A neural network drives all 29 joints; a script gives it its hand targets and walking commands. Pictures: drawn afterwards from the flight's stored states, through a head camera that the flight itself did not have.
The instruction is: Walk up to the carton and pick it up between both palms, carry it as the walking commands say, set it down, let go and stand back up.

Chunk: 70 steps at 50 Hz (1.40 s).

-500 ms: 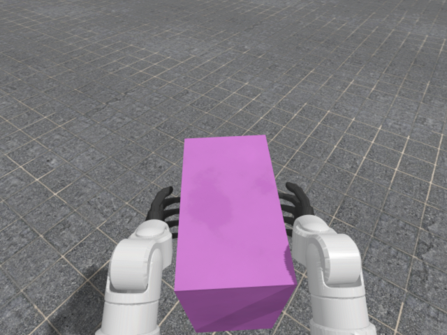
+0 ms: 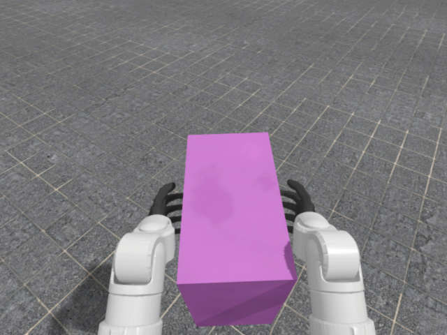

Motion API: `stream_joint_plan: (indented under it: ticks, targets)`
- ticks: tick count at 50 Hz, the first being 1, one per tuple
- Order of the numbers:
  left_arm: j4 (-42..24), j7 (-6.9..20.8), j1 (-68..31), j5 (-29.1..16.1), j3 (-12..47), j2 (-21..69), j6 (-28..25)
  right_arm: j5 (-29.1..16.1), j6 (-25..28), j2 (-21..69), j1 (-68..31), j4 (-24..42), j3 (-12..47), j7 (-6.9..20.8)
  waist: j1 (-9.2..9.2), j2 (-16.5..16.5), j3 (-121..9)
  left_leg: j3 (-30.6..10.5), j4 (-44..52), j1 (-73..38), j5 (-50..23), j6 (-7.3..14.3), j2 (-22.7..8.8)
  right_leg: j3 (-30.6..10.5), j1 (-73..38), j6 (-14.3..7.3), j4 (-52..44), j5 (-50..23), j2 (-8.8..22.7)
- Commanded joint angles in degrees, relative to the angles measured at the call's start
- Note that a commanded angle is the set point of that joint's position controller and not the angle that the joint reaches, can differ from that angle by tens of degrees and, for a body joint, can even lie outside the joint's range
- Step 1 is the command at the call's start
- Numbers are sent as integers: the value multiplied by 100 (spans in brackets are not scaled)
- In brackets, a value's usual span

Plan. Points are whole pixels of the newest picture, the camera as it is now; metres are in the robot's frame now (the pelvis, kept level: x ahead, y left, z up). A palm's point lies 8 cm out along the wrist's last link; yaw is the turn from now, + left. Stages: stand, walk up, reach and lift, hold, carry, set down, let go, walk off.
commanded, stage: carry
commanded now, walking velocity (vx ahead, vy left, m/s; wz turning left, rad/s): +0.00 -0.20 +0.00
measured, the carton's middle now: (231, 232) +0.30 +0.00 +0.02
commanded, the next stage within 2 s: none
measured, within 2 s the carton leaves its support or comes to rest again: neither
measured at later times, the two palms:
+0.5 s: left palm (197, 206) +0.32 +0.06 +0.08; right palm (331, 208) +0.31 -0.18 +0.08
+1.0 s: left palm (200, 208) +0.32 +0.05 +0.08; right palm (335, 203) +0.32 -0.19 +0.09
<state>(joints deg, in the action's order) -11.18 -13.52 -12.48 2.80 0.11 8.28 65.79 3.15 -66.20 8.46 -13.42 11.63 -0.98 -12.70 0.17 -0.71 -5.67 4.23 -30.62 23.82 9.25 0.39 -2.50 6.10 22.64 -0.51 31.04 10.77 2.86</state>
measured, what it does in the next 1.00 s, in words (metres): lifts its right foot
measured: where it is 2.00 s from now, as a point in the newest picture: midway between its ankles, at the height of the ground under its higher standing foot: outside the picture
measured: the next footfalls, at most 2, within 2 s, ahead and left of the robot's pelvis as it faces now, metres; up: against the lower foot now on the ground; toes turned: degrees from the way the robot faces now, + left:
right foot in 1.10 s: +0.08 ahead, -0.25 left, +0.00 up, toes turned +10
left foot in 1.30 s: +0.06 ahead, -0.01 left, +0.00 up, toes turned -1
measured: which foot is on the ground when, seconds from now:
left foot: down 0.00-1.00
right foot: down 0.00-0.90, up 0.92-1.00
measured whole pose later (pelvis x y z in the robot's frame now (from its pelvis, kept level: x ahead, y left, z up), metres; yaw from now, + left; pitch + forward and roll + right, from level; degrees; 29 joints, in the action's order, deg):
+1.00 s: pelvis +0.03 -0.07 +0.00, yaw -2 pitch +4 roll -1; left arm -15.3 -14.0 -12.7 2.5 -0.2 8.3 68.0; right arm 2.4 -67.4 8.6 -13.9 14.4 -0.5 -13.1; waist -1.4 -0.5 -4.5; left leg 5.2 -36.1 22.4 17.0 -3.0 -8.2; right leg 5.3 27.7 -0.2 48.8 24.5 -0.5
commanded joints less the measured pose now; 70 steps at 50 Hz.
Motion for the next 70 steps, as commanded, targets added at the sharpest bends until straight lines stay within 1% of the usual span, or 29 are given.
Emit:
stream_joint_plan:
  ticks: [1, 7, 14, 20, 27, 29, 34, 35, 38, 39, 41, 43, 44, 45, 46, 47, 49, 51, 54, 55, 57, 59, 62, 64, 65, 66, 67, 68, 70]
  targets:
    - [-920, 825, -2032, -1424, 2555, 5818, -244, -1326, 250, 5753, -1917, 751, 2451, 760, -6, -160, -1248, -853, 904, -705, 1080, 156, -735, -348, -232, -163, -557, 819, 294]
    - [-1040, 814, -1975, -1501, 2630, 5769, -112, -1280, 150, 5730, -1668, 827, 2381, 698, -34, -396, -1348, -993, 846, -734, 902, 180, -1058, -287, -349, -165, -211, 329, 204]
    - [-1009, 805, -1953, -1497, 2588, 5814, -45, -1289, 65, 5760, -1668, 917, 2400, 687, -13, 256, -1381, -347, -257, -556, 404, -14, -685, -762, -564, -348, -545, -230, 581]
    - [-996, 774, -1886, -1385, 2512, 5851, -38, -1431, 52, 5807, -1770, 942, 2482, 736, -15, -194, -1529, -690, -270, -808, -492, 45, -1055, -481, -487, -225, 104, -803, 376]
    - [-988, 777, -1874, -1349, 2459, 5947, -71, -1509, 71, 5898, -1877, 1058, 2613, 769, -39, 618, -1448, -1, -1005, -138, 668, -119, -479, -1014, -978, -505, -440, -1226, 745]
    - [-1001, 770, -1848, -1333, 2459, 5973, -71, -1531, 75, 5913, -1856, 1067, 2622, 784, -20, 435, -1466, -61, -889, -373, 528, -83, -531, -834, -836, -505, -288, -1298, 648]
    - [-1097, 788, -1873, -1373, 2570, 5885, -33, -1462, 81, 5829, -1706, 943, 2517, 764, -34, -621, -1748, -1001, -370, -1121, -980, 88, -1372, -519, -320, -86, 576, -966, 308]
    - [-1117, 799, -1935, -1405, 2590, 5877, -32, -1438, 78, 5838, -1695, 925, 2509, 751, -48, -453, -1763, -936, -471, -912, -692, 65, -1350, -694, -466, -93, 479, -933, 398]
    - [-1094, 816, -1986, -1453, 2556, 5915, -39, -1407, 57, 5874, -1779, 1019, 2564, 735, -93, 1111, -1409, 158, -1410, 256, 1286, -131, -363, -1408, -1122, -461, -718, -1205, 883]
    - [-1081, 813, -1941, -1441, 2536, 5971, -42, -1436, 53, 5879, -1844, 1060, 2600, 740, -138, 1188, -1326, 231, -1833, 505, 1867, -123, -202, -1562, -1196, -651, -829, -1247, 1018]
    - [-1085, 795, -1875, -1405, 2509, 6045, -38, -1515, 56, 5932, -1888, 1095, 2641, 759, -111, 742, -1326, 85, -1703, 239, 1839, -76, -291, -1228, -1064, -813, -646, -1342, 892]
    - [-1109, 761, -1803, -1411, 2556, 6052, -26, -1524, 49, 5942, -1762, 1117, 2596, 772, -30, 386, -1459, 31, -505, -638, 821, -22, -432, -669, -765, -665, -198, -1689, 573]
    - [-1105, 743, -1784, -1403, 2587, 6025, -11, -1504, 34, 5916, -1627, 1064, 2535, 767, 24, 129, -1561, -383, 107, -1433, 66, 92, -794, -424, -257, -475, 273, -1785, 413]
    - [-1153, 752, -1766, -1398, 2639, 5950, 26, -1399, 43, 5763, -1443, 927, 2419, 752, 40, -1011, -1742, -1881, 272, -2053, -1431, 519, -1899, -270, 535, -58, 1063, -853, 119]
    - [-1160, 773, -1963, -1401, 2711, 5925, 37, -1385, 64, 5772, -1541, 856, 2395, 745, 0, -1965, -1705, -2701, 609, -1997, -2182, 880, -2689, -338, 1013, 167, 1883, 1433, -40]
    - [-1179, 790, -2094, -1445, 2753, 5916, 23, -1375, 66, 5752, -1622, 910, 2365, 747, -6, -1814, -1595, -2703, 868, -1836, -2271, 1026, -2817, -568, 1203, 136, 2427, 1804, 23]
    - [-1241, 816, -2209, -1603, 2805, 5977, -22, -1336, 86, 5859, -1656, 913, 2326, 732, -33, -1002, -1375, -1710, 823, -1667, -1949, 645, -2317, -738, 1027, 106, 2037, 1568, 202]
    - [-1266, 822, -2272, -1708, 2790, 5966, -74, -1314, 116, 5881, -1635, 951, 2270, 698, -25, -916, -1386, -660, 521, -1420, -2074, 196, -1603, -219, 290, 145, 1208, 1171, -57]
    - [-1083, 769, -1914, -1606, 2695, 5845, -32, -1181, 88, 5641, -1400, 883, 2197, 622, -92, -990, -1511, -285, 26, -1126, -1650, 8, -1265, 277, -763, 155, -274, 785, -228]
    - [-1023, 759, -1847, -1563, 2645, 5795, -2, -1132, 66, 5563, -1312, 823, 2186, 603, -84, -648, -1479, -164, -340, -852, -1234, -51, -1091, 32, -1122, 98, -809, 446, -37]
    - [-841, 741, -1726, -1423, 2485, 5738, -4, -1161, 0, 5504, -1446, 972, 2381, 629, -110, 1542, -1407, 427, -1404, 452, 1729, -243, -329, -1728, -1524, -615, -1043, -1254, 1371]
    - [-1023, 772, -1912, -1443, 2441, 5911, -26, -1400, 21, 5831, -1824, 1025, 2574, 685, -109, 1273, -1280, 336, -2447, 697, 2571, -242, -225, -1373, -1448, -969, -717, -2547, 1397]
    - [-1071, 748, -1724, -1351, 2376, 6084, -77, -1594, 78, 5994, -1947, 1243, 2752, 737, -71, 822, -1539, 384, -1316, 59, 1405, -203, -296, -458, -1546, -690, -218, -2745, 880]
    - [-1003, 694, -1577, -1287, 2371, 6013, -80, -1632, 52, 5932, -1870, 1231, 2730, 756, -39, 716, -1796, 234, 177, -971, 298, -121, -511, -339, -1301, -452, 71, -2695, 780]
    - [-989, 667, -1527, -1240, 2387, 5959, -68, -1612, 34, 5872, -1744, 1181, 2673, 762, -34, 385, -1868, -311, 492, -1690, -391, -22, -901, -366, -727, -291, 370, -2193, 693]
    - [-1042, 680, -1578, -1235, 2437, 5912, -37, -1529, 40, 5736, -1632, 1030, 2585, 771, -39, -606, -1927, -1258, 390, -2038, -1769, 316, -1754, -281, -136, -74, 571, -997, 419]
    - [-1077, 715, -1815, -1264, 2533, 5929, -15, -1516, 67, 5791, -1712, 934, 2543, 783, -64, -1140, -1678, -1246, 549, -1790, -1906, 470, -1840, -142, -32, 21, 312, 285, 224]
    - [-1121, 738, -1950, -1321, 2618, 5967, -10, -1472, 88, 5811, -1715, 887, 2482, 788, -74, -1179, -1614, -903, 570, -1617, -1446, 386, -1650, -129, -228, 18, 80, 390, 206]
    - [-1240, 771, -2149, -1474, 2698, 6001, -46, -1423, 114, 5905, -1749, 863, 2442, 787, -75, -339, -1475, -110, 189, -1055, -254, 64, -957, -530, -922, -107, -530, -848, 504]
